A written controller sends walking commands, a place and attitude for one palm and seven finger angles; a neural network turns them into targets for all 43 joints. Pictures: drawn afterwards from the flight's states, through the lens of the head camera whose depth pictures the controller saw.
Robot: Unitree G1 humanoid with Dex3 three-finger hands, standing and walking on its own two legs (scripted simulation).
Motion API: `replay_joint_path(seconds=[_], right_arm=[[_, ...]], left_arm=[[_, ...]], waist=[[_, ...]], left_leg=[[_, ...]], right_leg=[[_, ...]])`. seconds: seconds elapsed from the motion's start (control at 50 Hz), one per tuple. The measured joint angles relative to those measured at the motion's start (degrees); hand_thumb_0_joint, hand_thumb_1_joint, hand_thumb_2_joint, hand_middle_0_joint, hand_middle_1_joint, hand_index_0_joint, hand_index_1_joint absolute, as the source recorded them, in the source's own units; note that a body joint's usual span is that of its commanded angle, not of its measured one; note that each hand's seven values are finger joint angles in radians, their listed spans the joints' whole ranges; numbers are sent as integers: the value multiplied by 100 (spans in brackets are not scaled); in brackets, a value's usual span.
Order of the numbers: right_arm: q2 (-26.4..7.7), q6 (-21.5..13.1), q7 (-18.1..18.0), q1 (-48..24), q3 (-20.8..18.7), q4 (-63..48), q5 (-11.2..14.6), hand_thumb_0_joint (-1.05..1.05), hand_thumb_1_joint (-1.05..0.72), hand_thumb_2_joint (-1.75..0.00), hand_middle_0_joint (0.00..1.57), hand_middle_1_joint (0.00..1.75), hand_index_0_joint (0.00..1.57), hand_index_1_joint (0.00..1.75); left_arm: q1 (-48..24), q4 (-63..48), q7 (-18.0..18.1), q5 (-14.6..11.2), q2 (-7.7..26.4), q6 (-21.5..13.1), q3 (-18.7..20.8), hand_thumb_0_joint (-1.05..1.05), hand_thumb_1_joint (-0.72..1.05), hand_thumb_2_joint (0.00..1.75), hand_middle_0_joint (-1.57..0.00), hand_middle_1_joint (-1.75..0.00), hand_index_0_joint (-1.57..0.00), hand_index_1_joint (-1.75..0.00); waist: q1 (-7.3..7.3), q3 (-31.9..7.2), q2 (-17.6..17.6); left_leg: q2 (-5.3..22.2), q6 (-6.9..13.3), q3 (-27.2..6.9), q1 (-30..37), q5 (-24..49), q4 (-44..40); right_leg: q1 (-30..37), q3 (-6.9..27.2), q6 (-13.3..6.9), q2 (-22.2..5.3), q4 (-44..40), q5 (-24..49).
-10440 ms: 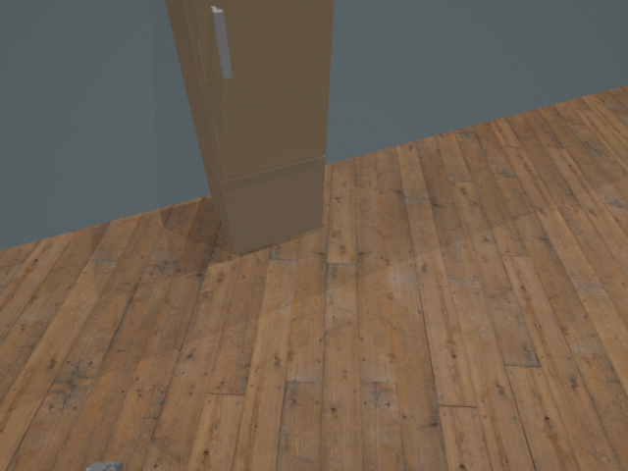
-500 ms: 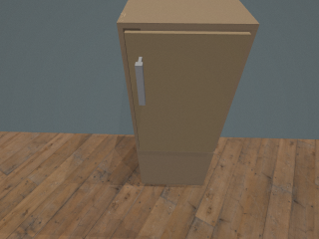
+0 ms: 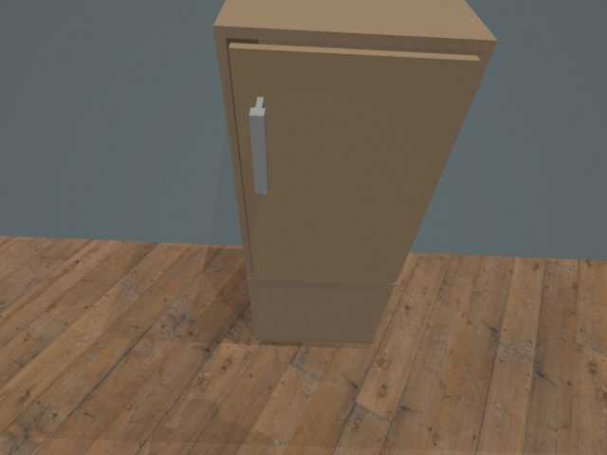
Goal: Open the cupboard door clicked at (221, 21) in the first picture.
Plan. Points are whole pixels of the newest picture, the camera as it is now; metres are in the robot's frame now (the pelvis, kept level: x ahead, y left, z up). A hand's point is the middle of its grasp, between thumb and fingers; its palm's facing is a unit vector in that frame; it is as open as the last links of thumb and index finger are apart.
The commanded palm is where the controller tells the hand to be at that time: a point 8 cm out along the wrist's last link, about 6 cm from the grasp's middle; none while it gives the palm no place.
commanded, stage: shuffle to correct the standing spot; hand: left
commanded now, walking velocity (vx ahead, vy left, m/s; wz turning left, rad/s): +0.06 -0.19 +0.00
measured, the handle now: (261, 147) +0.56 +0.11 +0.10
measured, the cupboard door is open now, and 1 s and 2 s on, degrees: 0 0 0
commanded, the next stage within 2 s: come to a stop and stand still in 0.38 s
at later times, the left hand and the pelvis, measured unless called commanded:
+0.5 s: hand out of the picture +0.02 +0.09 -0.19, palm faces +0.03 -0.99 -0.10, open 7.3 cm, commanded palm none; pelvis +0.04 -0.07 -0.01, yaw -1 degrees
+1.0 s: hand out of the picture +0.08 +0.01 -0.18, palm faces +0.06 -0.98 -0.19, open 7.2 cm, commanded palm none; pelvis +0.06 -0.16 +0.00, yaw +2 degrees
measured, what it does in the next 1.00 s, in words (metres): steps to the right: left foot, then right foot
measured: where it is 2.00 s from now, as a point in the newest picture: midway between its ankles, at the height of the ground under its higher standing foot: outside the picture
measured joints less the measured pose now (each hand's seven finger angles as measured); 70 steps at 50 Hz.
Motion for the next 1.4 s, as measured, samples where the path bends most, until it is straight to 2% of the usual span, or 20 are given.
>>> replay_joint_path(seconds=[0.08, 0.14, 0.16, 0.22, 0.26, 0.3, 0.38, 0.44, 0.46, 0.5, 0.56, 0.6, 0.68, 0.74, 0.78, 0.86, 0.9, 0.98, 1.12, 1.4], right_arm=[[2, 16, -41, 38, -81, -99, -40, 1, -91, -90, 20, 30, 20, 30], [-66, 47, -51, 111, -130, -110, -39, 1, -90, -90, 20, 30, 20, 30], [-93, 72, -50, 144, -142, -98, -30, 1, -90, -90, 20, 30, 20, 30], [-114, 192, -50, 158, -170, -34, -13, 1, -90, -90, 20, 30, 20, 30], [-135, 214, -33, 73, -203, -40, -12, 1, -90, -90, 20, 30, 20, 30], [-134, 205, -15, -43, -226, -103, -10, 1, -91, -90, 20, 30, 20, 30], [-42, 154, -24, -313, -206, -296, 10, 1, -91, -90, 20, 30, 20, 30], [40, 29, -59, -447, -139, -436, 10, 1, -91, -90, 20, 30, 20, 30], [71, -29, -79, -481, -123, -462, -9, 1, -91, -90, 20, 30, 20, 30], [138, -79, -122, -523, -95, -516, -8, 1, -91, -90, 20, 30, 20, 30], [90, -113, -172, -449, -99, -547, -24, 0, -93, -90, 20, 30, 20, 30], [25, -93, -150, -372, -97, -499, -38, 0, -93, -90, 20, 30, 20, 30], [-105, 5, -38, -255, -135, -424, -73, 0, -92, -90, 20, 30, 20, 30], [-165, 87, 45, -184, -180, -425, -81, 0, -92, -90, 20, 30, 20, 30], [-157, 138, 92, -93, -201, -434, -51, 1, -91, -90, 20, 30, 20, 30], [-299, 308, 120, -82, -246, -302, -9, 1, -91, -90, 20, 30, 20, 30], [-281, 288, 127, -70, -222, -235, 8, 1, -91, -90, 20, 30, 20, 30], [-143, 111, 96, -12, -127, -101, 21, 1, -91, -90, 20, 30, 20, 30], [50, 60, 40, 11, -13, 178, 30, 2, -92, -90, 20, 30, 20, 30], [63, 57, 6, -14, 6, 301, 43, 2, -92, -90, 20, 30, 20, 30]], left_arm=[[58, -84, -83, 28, 0, 95, 93, 0, 91, 90, -20, -30, -20, -30], [67, -169, -123, 35, -20, 71, 151, 0, 91, 90, -20, -30, -20, -30], [70, -202, -122, 39, -29, 51, 159, 0, 91, 90, -20, -30, -20, -30], [85, -308, -55, 39, -46, -33, 181, 0, 91, 90, -20, -30, -20, -30], [106, -332, -10, 38, -93, -66, 170, 0, 91, 90, -20, -30, -20, -30], [140, -327, 22, 50, -141, -84, 147, 0, 91, 90, -20, -30, -20, -30], [208, -313, 13, 72, -176, -34, 117, 0, 91, 90, -20, -30, -20, -30], [281, -325, -31, 31, -162, 37, 121, 0, 91, 90, -20, -30, -20, -30], [296, -316, -49, 8, -148, 59, 135, 0, 91, 90, -20, -30, -20, -30], [225, -288, -74, 23, -90, 150, 156, 0, 91, 90, -20, -30, -20, -30], [-29, -314, -102, 54, -8, 237, 247, 1, 91, 90, -20, -30, -20, -30], [-220, -395, -92, 53, 47, 239, 295, 1, 92, 90, -20, -30, -20, -30], [-454, -531, -61, -2, 137, 163, 310, 1, 93, 90, -20, -30, -20, -30], [-527, -563, -52, -20, 169, 46, 279, 1, 93, 90, -20, -30, -20, -30], [-480, -574, -42, -16, 239, -84, 249, 1, 92, 90, -20, -30, -20, -30], [-480, -375, -26, -6, 24, -125, 121, 1, 92, 90, -20, -30, -20, -30], [-436, -313, 23, -4, -32, -110, 99, 1, 92, 90, -20, -30, -20, -30], [-396, -174, 48, -83, 14, -66, 84, 1, 94, 90, -20, -30, -20, -30], [-327, 59, 47, -117, 35, -127, 31, 1, 95, 90, -20, -30, -20, -30], [-76, 311, 44, -108, -241, -180, -48, 1, 92, 90, -20, -30, -20, -30]], waist=[[-33, 47, 42], [-49, 76, 193], [-56, 69, 255], [23, 42, 236], [66, 65, 221], [74, 83, 191], [112, 91, 78], [125, 83, 44], [101, 68, 10], [57, 95, -113], [13, 125, -127], [43, 144, -84], [49, 185, 127], [-16, 223, 281], [-25, 181, 205], [-75, 166, 467], [-70, 128, 427], [-61, 95, 294], [69, 82, 121], [80, 100, 162]], left_leg=[[152, -97, 69, -113, -112, 171], [339, -227, -11, -249, -297, 499], [402, -178, -69, -335, -480, 695], [383, -74, -163, -882, -1241, 2127], [364, -83, -135, -1186, -1233, 2865], [353, -115, -38, -1321, -1144, 3025], [332, -148, 186, -1167, -952, 2166], [345, -90, 290, -654, -170, 819], [353, 54, 315, -570, -150, 673], [353, 117, 386, -532, -320, 814], [392, 3, 351, -340, -260, 581], [424, -71, 291, -217, -97, 317], [554, -205, 144, -103, 93, 15], [675, -361, 34, -178, 33, 170], [658, -458, 34, -342, -178, 548], [559, -287, -253, -588, -1053, 1356], [464, -258, -202, -534, -926, 1339], [404, -254, -177, -111, -60, 353], [432, -405, -210, 237, 52, -211], [498, -495, -247, 436, 127, -446]], right_leg=[[-360, -120, -62, 41, 510, -401], [-299, -261, -127, 146, 160, 104], [-290, -334, -193, 209, 178, 107], [-172, -483, -373, 281, 32, 16], [-41, -531, -429, 334, -196, 98], [68, -555, -470, 384, -392, 175], [167, -536, -523, 502, -556, 202], [122, -524, -537, 649, -281, 8], [-38, -505, -451, 655, 91, -123], [-540, -349, -201, 566, 1431, -676], [-1229, -96, 33, 353, 2942, -561], [-1470, 36, 135, 130, 3176, -270], [-1332, 63, 257, -255, 2165, -97], [-864, -52, 302, -327, 886, 123], [-542, -26, 260, -387, 103, 480], [-515, -184, 209, -245, 292, 267], [-409, -218, 162, -195, 136, 315], [-290, -308, 92, -55, 48, 312], [65, -365, -4, 6, -517, 529], [247, -414, -91, 83, -690, 545]])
